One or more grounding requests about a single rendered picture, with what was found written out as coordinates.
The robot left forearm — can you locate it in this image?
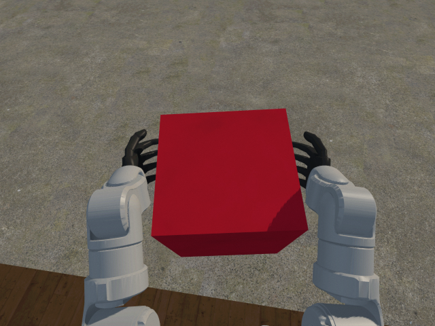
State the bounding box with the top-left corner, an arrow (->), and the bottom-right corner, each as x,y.
82,165 -> 150,326

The robot right upper arm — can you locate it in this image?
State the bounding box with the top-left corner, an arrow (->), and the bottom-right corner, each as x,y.
301,303 -> 380,326

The robot right hand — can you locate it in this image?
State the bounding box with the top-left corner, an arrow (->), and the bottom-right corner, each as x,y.
292,132 -> 330,189

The robot left upper arm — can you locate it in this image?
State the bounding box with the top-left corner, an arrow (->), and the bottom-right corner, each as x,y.
87,306 -> 160,326

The robot right forearm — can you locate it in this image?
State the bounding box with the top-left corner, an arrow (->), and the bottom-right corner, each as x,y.
305,166 -> 384,326

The robot left hand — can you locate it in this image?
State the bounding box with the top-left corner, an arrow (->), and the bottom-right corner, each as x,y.
122,129 -> 158,184

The carton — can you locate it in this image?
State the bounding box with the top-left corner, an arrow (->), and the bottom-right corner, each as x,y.
151,109 -> 308,257

